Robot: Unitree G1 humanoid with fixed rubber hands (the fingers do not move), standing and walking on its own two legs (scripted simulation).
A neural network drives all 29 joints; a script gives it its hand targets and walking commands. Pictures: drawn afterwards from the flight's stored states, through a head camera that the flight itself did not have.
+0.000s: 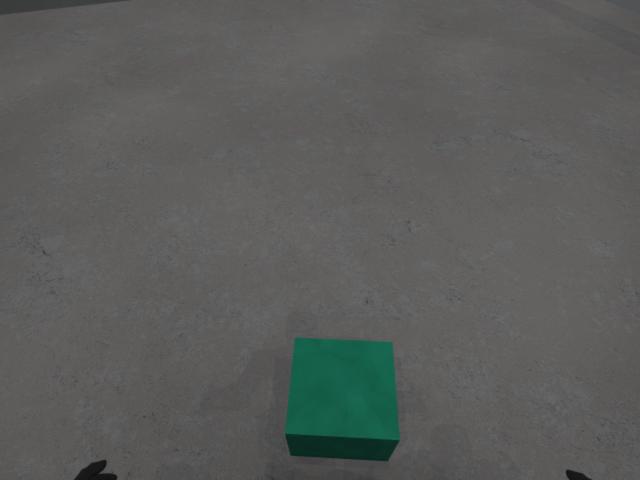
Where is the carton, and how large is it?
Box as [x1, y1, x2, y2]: [285, 337, 399, 460]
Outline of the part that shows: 295,337 285,428 285,435 290,454 305,456 387,460 399,440 392,343 380,341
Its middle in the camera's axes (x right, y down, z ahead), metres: +0.06 +0.44 +1.10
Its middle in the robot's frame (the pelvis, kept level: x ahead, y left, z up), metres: +0.46 -0.04 -0.65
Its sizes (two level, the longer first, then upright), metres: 0.277 0.255 0.226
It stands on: the floor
